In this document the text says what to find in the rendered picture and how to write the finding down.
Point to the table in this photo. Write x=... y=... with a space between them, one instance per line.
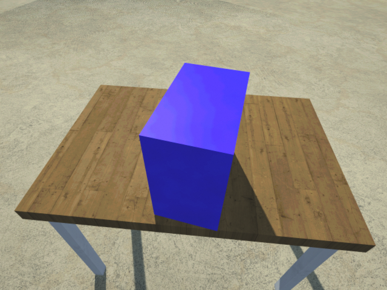
x=285 y=184

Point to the carton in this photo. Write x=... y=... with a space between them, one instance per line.
x=189 y=142

